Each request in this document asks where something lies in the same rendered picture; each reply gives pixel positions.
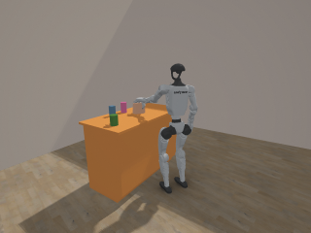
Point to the left robot forearm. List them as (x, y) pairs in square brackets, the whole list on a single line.
[(147, 100)]

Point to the right robot hand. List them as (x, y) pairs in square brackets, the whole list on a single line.
[(190, 125)]

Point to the robot head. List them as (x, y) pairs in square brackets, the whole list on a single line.
[(178, 68)]

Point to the robot left upper arm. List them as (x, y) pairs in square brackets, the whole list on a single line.
[(162, 89)]

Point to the robot right upper arm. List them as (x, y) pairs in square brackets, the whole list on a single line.
[(193, 105)]

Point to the sponge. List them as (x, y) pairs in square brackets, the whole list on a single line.
[(137, 108)]

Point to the left robot hand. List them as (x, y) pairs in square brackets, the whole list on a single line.
[(139, 100)]

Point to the right robot forearm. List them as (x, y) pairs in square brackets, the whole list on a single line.
[(191, 116)]

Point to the right robot foot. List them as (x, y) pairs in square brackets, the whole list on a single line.
[(183, 183)]

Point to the table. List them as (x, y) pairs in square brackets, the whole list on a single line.
[(119, 158)]

